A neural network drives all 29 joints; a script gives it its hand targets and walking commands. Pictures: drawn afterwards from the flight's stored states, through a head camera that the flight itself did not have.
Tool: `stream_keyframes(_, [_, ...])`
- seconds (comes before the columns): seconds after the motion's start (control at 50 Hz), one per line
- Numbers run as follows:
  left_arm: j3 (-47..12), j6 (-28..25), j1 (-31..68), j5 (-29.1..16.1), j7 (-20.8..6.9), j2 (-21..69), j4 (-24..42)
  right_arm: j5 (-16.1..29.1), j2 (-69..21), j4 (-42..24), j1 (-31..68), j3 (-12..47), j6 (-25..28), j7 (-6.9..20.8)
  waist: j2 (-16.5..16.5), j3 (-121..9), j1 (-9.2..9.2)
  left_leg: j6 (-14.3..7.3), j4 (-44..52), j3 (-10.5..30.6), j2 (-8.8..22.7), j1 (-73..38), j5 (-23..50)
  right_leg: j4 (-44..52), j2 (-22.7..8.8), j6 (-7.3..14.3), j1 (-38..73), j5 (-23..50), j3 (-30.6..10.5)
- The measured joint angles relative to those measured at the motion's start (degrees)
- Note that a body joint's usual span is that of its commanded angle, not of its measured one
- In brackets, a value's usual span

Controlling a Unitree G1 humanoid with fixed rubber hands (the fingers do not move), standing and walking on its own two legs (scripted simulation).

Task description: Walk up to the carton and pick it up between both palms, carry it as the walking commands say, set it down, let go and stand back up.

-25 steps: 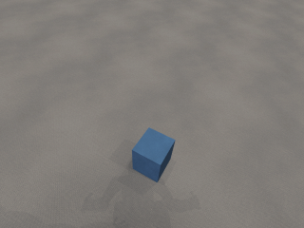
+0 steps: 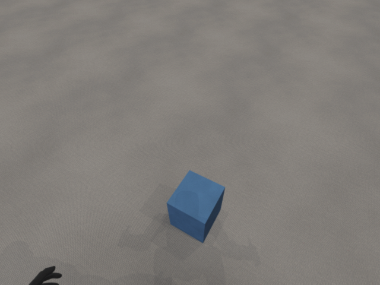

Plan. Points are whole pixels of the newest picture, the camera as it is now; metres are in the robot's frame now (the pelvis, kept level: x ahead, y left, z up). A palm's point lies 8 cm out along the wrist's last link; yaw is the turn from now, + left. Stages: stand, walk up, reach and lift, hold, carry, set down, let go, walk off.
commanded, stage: walk up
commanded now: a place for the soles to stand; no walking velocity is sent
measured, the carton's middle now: (196, 206) +0.60 +0.00 -0.63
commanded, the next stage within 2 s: none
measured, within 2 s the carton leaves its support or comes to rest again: neither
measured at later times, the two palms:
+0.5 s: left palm out of the picture +0.12 +0.34 -0.08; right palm out of the picture +0.15 -0.30 -0.07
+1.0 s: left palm out of the picture +0.06 +0.44 -0.05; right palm out of the picture +0.14 -0.30 -0.07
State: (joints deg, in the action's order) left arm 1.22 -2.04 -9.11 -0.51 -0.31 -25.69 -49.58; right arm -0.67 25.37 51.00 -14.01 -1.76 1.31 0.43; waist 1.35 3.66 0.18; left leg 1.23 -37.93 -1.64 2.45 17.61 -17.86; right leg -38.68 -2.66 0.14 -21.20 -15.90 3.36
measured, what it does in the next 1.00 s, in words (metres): lifts its left foot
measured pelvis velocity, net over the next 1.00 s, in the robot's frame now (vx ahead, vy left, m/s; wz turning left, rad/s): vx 0.03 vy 0.06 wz -0.10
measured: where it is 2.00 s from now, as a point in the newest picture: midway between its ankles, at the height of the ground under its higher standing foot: outside the picture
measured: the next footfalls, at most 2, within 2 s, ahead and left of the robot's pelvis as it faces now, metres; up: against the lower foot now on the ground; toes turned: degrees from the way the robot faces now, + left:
left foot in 1.10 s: +0.14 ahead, +0.25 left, +0.00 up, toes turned -8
right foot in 1.34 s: +0.16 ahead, +0.05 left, +0.00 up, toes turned -19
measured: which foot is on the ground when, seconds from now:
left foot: down 0.00-0.78, up 0.80-1.00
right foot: down 0.00-1.00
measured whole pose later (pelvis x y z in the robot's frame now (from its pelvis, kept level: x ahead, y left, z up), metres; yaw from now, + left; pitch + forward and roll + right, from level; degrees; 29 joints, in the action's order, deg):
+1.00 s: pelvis +0.03 +0.06 +0.01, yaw -5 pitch -1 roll +0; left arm 6.0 -3.7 -18.3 2.4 3.7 -29.6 -59.5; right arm -4.0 30.7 46.6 -4.3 -7.2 -4.8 7.1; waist 4.0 4.7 1.1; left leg 0.3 -51.6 3.0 3.9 26.2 -26.3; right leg -29.3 -3.7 -1.3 -17.0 -12.3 -3.2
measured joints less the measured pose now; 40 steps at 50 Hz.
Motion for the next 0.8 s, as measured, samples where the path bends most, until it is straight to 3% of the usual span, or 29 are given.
stream_keyframes(0.22, [-1.0,-0.4,4.2,0.1,0.1,1.4,-7.0,0.7,-0.3,5.3,7.6,0.8,0.1,0.3,-1.7,-1.5,-0.26,-0.3,6.8,0.2,-0.3,-4.5,1.1,8.3,0.1,-0.6,5.4,2.6,0.5])
stream_keyframes(0.48, [-1.1,0.1,6.1,0.3,0.0,1.7,-13.4,0.3,-1.7,10.0,11.7,1.2,-0.3,0.3,-1.5,-1.5,0.36,-0.9,14.9,0.0,-1.1,-9.3,4.9,17.3,-0.3,-1.6,10.7,6.9,0.7])
stream_keyframes(0.78, [-1.0,0.4,5.5,0.8,0.1,1.9,-16.5,-0.1,-2.3,12.8,11.1,0.6,-1.0,0.5,-1.1,-1.1,0.31,-0.9,18.8,-0.1,-1.5,-11.3,7.0,20.3,-0.6,-1.7,12.3,8.5,0.7])
stream_keyframes(0.8, [-0.4,0.1,4.7,0.8,0.4,1.9,-15.7,-1.1,-2.1,11.6,11.0,0.0,-1.6,1.2,-1.1,-1.2,0.42,-1.1,16.7,-0.7,-1.4,-10.2,4.4,19.6,-0.6,-1.4,11.6,8.2,0.4])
